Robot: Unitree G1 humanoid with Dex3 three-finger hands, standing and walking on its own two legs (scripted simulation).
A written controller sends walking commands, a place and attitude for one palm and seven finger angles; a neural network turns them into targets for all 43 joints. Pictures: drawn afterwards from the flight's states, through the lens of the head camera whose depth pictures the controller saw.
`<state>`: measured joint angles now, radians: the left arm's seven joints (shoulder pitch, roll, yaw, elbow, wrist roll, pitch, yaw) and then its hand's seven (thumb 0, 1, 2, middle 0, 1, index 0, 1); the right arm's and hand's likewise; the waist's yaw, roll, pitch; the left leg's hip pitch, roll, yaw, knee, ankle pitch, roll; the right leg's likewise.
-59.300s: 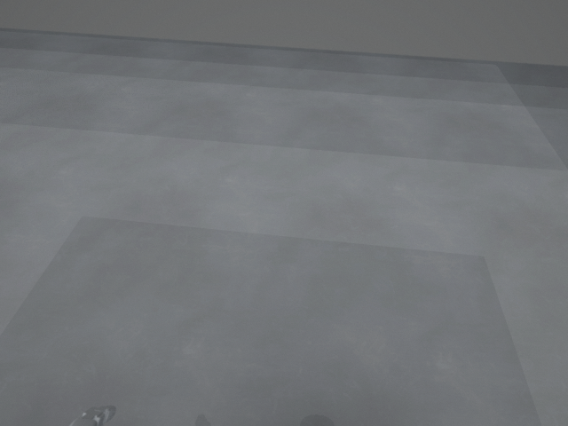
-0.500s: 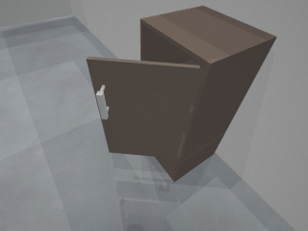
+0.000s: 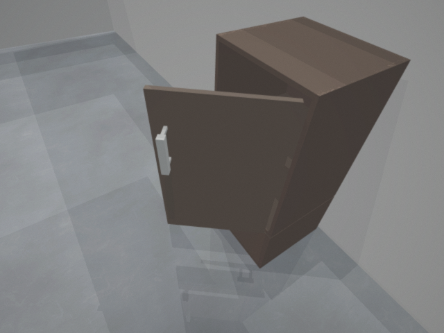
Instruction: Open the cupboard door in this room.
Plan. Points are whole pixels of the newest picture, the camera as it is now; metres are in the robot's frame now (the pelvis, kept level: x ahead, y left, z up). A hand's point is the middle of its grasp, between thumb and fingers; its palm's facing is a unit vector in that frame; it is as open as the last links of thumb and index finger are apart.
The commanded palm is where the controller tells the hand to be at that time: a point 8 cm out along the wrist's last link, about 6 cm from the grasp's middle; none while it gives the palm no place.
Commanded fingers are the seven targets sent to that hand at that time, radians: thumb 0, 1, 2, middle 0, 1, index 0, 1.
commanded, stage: look again from close up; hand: left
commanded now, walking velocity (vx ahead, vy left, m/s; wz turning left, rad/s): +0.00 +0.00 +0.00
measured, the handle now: (165, 150) +0.57 +0.19 -0.03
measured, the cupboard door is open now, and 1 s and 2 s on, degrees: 51 51 51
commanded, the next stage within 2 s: raise the hand with hooked fingers in 0.04 s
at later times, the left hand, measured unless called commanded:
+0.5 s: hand (137, 303) +0.18 +0.16 -0.04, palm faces -0.05 -1.00 -0.02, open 8.2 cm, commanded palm +0.12 +0.24 -0.06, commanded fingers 0.00 0.46 0.71 -0.23 -0.58 -0.23 -0.58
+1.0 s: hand (110, 283) +0.22 +0.23 -0.04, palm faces +0.00 -1.00 -0.04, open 11.2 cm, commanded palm +0.18 +0.28 -0.04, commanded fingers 0.00 -0.13 0.46 -0.27 -0.96 -0.27 -0.96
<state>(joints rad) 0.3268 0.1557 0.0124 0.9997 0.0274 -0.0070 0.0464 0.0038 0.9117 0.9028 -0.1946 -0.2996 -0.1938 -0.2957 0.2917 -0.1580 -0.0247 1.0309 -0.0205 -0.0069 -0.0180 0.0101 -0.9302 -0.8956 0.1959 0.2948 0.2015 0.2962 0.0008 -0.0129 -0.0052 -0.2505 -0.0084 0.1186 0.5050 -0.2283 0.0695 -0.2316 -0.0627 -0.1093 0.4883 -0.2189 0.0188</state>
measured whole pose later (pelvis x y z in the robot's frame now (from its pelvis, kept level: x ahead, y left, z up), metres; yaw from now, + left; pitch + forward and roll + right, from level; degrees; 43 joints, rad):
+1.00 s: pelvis +0.01 -0.02 -0.09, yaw +4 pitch +17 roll -3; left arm 0.36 0.34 0.31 0.03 -0.38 -0.29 -0.45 0.01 0.10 0.56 -0.26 -0.82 -0.26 -0.81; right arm 0.25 -0.20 0.02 0.54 0.04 -0.21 -0.04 0.01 -0.90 -0.90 0.20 0.30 0.21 0.30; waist -0.01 0.03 -0.13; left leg -0.95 0.01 0.00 1.17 -0.51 0.04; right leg -0.88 0.05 -0.08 1.11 -0.52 -0.04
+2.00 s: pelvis +0.01 +0.00 -0.07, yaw +5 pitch +16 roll -4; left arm 0.01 0.47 0.43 0.39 -0.39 -0.34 -0.61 -0.01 -0.50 0.30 -0.30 -1.20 -0.30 -1.20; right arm 0.31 -0.30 0.02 0.50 0.04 -0.20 -0.03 0.01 -0.90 -0.90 0.20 0.30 0.21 0.30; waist -0.03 0.02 -0.12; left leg -0.89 -0.01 0.01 1.09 -0.47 0.07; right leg -0.82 0.03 -0.07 1.02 -0.47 -0.01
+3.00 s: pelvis +0.02 +0.00 -0.08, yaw +4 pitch +20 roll -4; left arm -0.38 0.51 0.43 0.70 -0.29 -0.34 -0.58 -0.01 -0.50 0.30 -0.30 -1.20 -0.29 -1.20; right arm 0.32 -0.30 0.03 0.57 0.04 -0.10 -0.04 0.01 -0.90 -0.90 0.20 0.30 0.21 0.30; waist -0.07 0.01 -0.12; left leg -0.98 0.00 0.01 1.14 -0.50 0.06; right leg -0.91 0.05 -0.07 1.07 -0.50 -0.02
